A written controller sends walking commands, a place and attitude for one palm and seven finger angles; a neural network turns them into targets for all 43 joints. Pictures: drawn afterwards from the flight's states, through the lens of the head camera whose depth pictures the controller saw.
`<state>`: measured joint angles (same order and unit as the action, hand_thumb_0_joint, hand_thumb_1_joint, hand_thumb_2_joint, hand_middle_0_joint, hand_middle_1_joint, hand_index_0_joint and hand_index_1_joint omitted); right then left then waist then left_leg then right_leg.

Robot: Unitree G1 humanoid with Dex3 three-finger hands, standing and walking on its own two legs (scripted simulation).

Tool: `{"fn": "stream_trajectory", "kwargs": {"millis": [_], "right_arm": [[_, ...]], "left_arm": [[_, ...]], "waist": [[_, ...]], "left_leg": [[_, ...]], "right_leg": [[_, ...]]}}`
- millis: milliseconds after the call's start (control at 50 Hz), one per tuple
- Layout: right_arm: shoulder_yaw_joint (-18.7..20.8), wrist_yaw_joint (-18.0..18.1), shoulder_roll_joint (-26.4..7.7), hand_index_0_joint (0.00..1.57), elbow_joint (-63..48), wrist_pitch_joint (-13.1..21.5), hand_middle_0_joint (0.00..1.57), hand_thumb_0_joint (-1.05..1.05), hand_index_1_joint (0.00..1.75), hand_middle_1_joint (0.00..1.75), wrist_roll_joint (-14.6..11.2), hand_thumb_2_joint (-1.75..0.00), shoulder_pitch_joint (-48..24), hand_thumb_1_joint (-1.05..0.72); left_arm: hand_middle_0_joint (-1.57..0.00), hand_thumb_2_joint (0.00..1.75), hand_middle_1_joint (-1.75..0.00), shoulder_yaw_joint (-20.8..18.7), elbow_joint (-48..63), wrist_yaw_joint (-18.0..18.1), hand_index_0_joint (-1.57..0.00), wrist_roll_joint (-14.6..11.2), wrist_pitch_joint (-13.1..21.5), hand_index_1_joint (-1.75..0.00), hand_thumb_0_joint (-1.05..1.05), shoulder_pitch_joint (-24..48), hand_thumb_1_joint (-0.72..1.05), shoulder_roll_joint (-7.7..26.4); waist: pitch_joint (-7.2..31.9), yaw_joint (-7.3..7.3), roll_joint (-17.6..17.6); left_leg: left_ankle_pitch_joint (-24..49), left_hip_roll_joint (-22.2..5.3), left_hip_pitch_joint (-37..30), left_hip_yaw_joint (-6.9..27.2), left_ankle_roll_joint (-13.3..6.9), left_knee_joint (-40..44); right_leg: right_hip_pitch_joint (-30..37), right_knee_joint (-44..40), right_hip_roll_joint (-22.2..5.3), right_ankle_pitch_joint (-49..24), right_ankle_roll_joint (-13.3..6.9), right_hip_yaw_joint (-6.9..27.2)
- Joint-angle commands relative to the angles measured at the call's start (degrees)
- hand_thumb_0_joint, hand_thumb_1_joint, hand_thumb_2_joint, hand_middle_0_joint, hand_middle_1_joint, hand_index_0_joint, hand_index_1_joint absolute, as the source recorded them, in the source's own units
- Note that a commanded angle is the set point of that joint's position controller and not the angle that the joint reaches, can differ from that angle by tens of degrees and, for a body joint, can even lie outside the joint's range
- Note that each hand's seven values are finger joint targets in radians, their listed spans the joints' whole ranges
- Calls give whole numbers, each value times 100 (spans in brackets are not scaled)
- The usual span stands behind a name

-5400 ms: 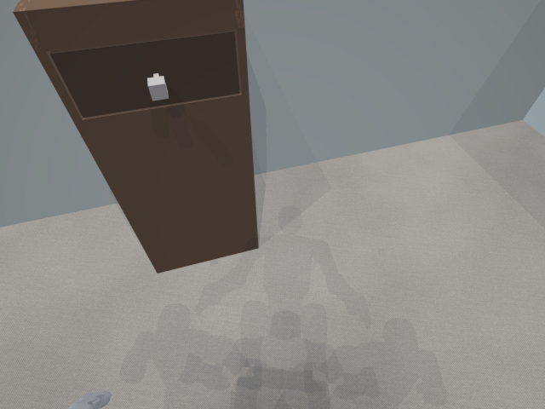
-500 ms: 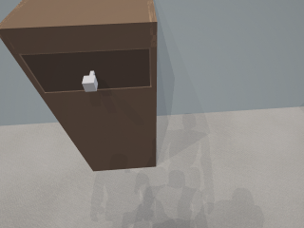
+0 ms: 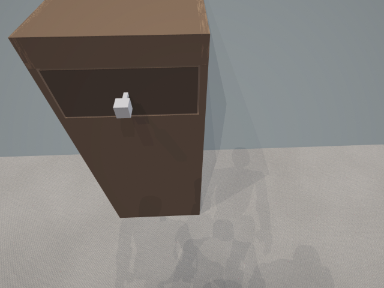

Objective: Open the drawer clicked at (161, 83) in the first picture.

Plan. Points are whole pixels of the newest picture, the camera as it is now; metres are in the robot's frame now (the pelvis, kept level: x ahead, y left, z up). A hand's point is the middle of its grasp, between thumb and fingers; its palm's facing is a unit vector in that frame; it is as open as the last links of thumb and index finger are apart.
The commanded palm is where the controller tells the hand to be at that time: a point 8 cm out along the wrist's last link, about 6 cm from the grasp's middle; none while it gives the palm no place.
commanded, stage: look again from close up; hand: left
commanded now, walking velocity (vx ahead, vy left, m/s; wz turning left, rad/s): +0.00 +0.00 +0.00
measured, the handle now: (124, 103) +0.53 +0.22 +0.07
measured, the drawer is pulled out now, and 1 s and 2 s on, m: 0.00 0.00 0.00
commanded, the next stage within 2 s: raise the hand with hooked fingers in 0.44 s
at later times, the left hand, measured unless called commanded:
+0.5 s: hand out of the picture +0.00 +0.21 -0.17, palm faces +0.00 -0.98 -0.21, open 7.3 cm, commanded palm none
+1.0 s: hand (78, 286) +0.13 +0.23 -0.04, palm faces -0.01 -0.11 -0.99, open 8.7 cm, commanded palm +0.14 +0.24 +0.03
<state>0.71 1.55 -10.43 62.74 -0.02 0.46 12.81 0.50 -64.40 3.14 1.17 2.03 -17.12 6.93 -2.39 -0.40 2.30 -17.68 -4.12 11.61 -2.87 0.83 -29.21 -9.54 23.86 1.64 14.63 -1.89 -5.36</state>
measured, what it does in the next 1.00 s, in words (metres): stands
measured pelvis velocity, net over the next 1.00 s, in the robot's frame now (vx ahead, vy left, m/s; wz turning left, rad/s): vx -0.03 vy -0.01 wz -0.02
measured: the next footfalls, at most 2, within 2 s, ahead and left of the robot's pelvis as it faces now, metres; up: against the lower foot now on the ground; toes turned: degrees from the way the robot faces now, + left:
none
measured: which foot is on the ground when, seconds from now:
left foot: down 0.00-1.00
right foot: down 0.00-1.00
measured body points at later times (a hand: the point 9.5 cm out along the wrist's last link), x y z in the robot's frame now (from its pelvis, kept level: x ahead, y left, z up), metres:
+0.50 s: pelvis -0.01 +0.03 +0.00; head +0.01 +0.02 +0.45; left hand +0.00 +0.26 -0.16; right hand -0.03 -0.17 -0.17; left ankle -0.03 +0.13 -0.74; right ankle -0.02 -0.10 -0.74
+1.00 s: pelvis -0.03 -0.01 -0.03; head -0.01 -0.02 +0.42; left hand +0.13 +0.24 +0.01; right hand +0.24 -0.23 -0.08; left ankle -0.03 +0.13 -0.74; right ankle -0.02 -0.10 -0.74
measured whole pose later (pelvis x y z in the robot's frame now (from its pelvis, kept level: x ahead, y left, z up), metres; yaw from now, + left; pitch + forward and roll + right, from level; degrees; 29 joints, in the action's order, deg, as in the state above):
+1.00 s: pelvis -0.03 -0.01 -0.03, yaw -1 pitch +8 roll +2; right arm 3.9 -2.4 -16.1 28.8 -1.9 3.6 1.2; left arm 3.8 1.7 26.0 62.0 0.0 -27.4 18.9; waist 5.2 -7.2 -1.0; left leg -20.6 -1.9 29.9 -5.2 0.5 -42.8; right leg -32.5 46.5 -1.5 22.0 -2.3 -2.3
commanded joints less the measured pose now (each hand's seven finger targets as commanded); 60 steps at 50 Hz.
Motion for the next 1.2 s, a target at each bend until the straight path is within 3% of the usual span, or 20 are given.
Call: {"fn": "stream_trajectory", "kwargs": {"millis": [0, 40, 80, 300, 500, 520, 540, 560, 580, 600, 620, 640, 660, 720, 780, 840, 960, 1000, 1080, 1180], "right_arm": [[-1, -28, -324, 20, -344, 165, 20, 0, 30, 30, 26, -90, 755, -90], [-31, -2, -360, 20, -387, 178, 20, 0, 30, 30, 30, -90, 597, -90], [-48, 10, -372, 20, -408, 161, 20, 0, 30, 30, 29, -90, 610, -90], [-115, 7, -465, 20, -188, 189, 20, 0, 30, 30, 48, -90, 755, -90], [-120, 32, -332, 20, 41, 213, 20, 0, 30, 30, 31, -90, 881, -90], [-30, -22, -608, 20, -368, 215, 20, 0, 30, 30, -45, -90, 285, -90], [28, 229, -1421, 20, -2272, 1076, 20, 0, 30, 30, -302, -90, 364, -90], [50, 452, -1008, 20, -2007, 1641, 20, 0, 30, 30, -240, -90, -97, -90], [136, 419, -683, 20, -1932, 1818, 20, 0, 30, 30, -354, -90, -191, -90], [99, 405, -699, 20, -1923, 1914, 20, 0, 30, 30, -343, -90, -97, -90], [147, 358, -954, 20, -2191, 1936, 20, 0, 30, 30, -247, -90, -414, -90], [165, 314, -1116, 20, -2346, 1832, 20, 0, 30, 30, -74, -90, -380, -90], [180, 249, -1076, 20, -2603, 1690, 20, 0, 30, 30, 44, -90, -446, -90], [373, -91, -1051, 20, -3298, 1073, 20, 0, 30, 30, 221, -90, -857, -90], [382, -432, -1017, 20, -3705, 383, 20, 0, 30, 30, 211, -90, -1262, -90], [321, -532, -937, 20, -4006, 84, 20, 0, 30, 30, 208, -90, -1414, -90], [362, -280, -845, 20, -4029, -17, 20, 0, 30, 30, 340, -90, -1392, -90], [315, -182, -816, 20, -3970, 33, 20, 0, 30, 30, 364, -90, -1396, -90], [180, -60, -769, 20, -3851, 9, 20, 0, 30, 30, 313, -90, -1547, -90], [26, 20, -760, 20, -3788, -129, 20, 0, 30, 30, 171, -90, -1704, -90]], "left_arm": [[-20, 90, -30, -145, 375, 6, -20, -73, 105, -30, 0, -216, 90, 796], [-20, 90, -30, -95, 358, -32, -20, -49, 14, -30, 0, -298, 90, 719], [-20, 90, -30, -80, 335, -64, -20, -44, -44, -30, 0, -292, 90, 700], [-20, 90, -30, -55, 307, -119, -20, -55, -144, -30, 0, -287, 90, 695], [-20, 90, -30, -74, 219, -106, -20, -58, -122, -30, 0, -291, 90, 643], [-20, 90, -30, -72, 48, 125, -20, 7, -13, -30, 0, -599, 90, 832], [-20, 89, -32, -95, 8697, 232, -20, 966, 906, -32, 0, 3858, 88, 2681], [-20, 88, -33, -316, 7218, 704, -20, 1091, 431, -33, 0, 1185, 85, 2424], [-21, 87, -34, 271, 6520, 981, -21, 1063, -511, -34, 0, -317, 83, 1189], [-21, 86, -36, 723, 6691, 1012, -21, 1367, -637, -36, 0, -297, 81, 656], [-21, 85, -37, 505, 7033, 1170, -21, 1867, -606, -37, 0, 79, 78, 1168], [-21, 84, -39, 335, 7075, 1349, -21, 2523, -579, -39, 0, -113, 76, 1475], [-21, 83, -40, 451, 6922, 1505, -21, 3108, -621, -40, 0, -525, 74, 1323], [-22, 80, -45, 446, 6346, 1889, -22, 4683, -674, -45, 0, -2192, 67, 1096], [-22, 77, -50, 135, 6406, 2019, -22, 5555, -382, -50, 0, -2647, 60, 1292], [-23, 74, -54, -364, 7182, 2281, -23, 6109, -138, -54, 0, -1894, 53, 1907], [-24, 68, -63, -520, 8412, 2732, -24, 6083, -148, -63, 0, 973, 39, 2357], [-24, 66, -66, -315, 8409, 2649, -24, 5986, -113, -66, 0, 1512, 34, 2364], [-25, 62, -72, -185, 7964, 2171, -25, 5775, -412, -72, 0, 1485, 25, 2402], [-25, 57, -80, -419, 7454, 1360, -25, 5494, -842, -80, 0, 648, 13, 2581]], "waist": [[584, 223, -71], [193, 117, 218], [-218, 84, -120], [-360, -17, -121], [-176, -5, -238], [-371, -158, -928], [2668, 307, 875], [2594, -158, 1743], [1552, -70, 1290], [969, 64, 810], [462, 107, 513], [757, 166, 157], [770, 93, -397], [717, -491, -1120], [675, -807, -1440], [1325, -860, -948], [1890, -191, 54], [1741, -26, 33], [1720, -125, 72], [1440, -530, -361]], "left_leg": [[1124, -232, -143, 263, -207, 274], [1553, -309, -37, 350, -268, 362], [1201, -315, 221, 430, -325, 545], [474, -285, 368, 561, -412, 1091], [1127, -244, 74, 406, -387, 931], [1990, -342, 472, 298, -184, -210], [2761, 288, -1156, 284, -342, 469], [3754, -3, -1663, 327, -157, 424], [2992, 19, -723, 366, 88, 713], [2582, 71, -327, 296, -20, 551], [1949, 146, 93, 462, -57, 370], [1639, 218, 318, 501, -109, 153], [1450, 292, 594, 492, -134, -33], [1080, 422, 1294, 255, -72, -295], [951, 507, 1837, 100, -77, -529], [892, 624, 1724, 5, -130, -723], [446, 721, 754, 143, -278, -1319], [233, 730, 650, 166, -314, -1386], [525, 719, 640, 131, -316, -1058], [1028, 656, 836, 66, -252, -354]], "right_leg": [[48, 190, -858, -1772, -171, 715], [-129, 213, -714, -1069, -121, 650], [-246, 136, -651, -530, -80, 592], [-209, 143, -636, -109, 11, 544], [-132, 131, -704, -577, 22, 602], [-314, -20, -1004, -2519, 99, 878], [79, 652, -293, -2208, -104, 980], [-455, 1008, -282, -712, -166, 515], [-958, 1189, -228, 248, -6, 206], [-1093, 1014, -211, -37, 31, 173], [-1333, 828, -185, -154, -26, 253], [-1460, 808, -141, -256, -68, 235], [-1623, 870, -80, -122, -95, 205], [-1728, 970, 23, 519, -204, 459], [-1534, 1182, -32, -162, -267, 841], [-1391, 1375, -91, -363, -231, 1063], [-2231, 1144, -184, 373, -125, 1352], [-2328, 942, -208, 674, -71, 1347], [-1551, 811, -194, -46, -27, 1126], [-361, 607, -208, -1105, 30, 1044]]}}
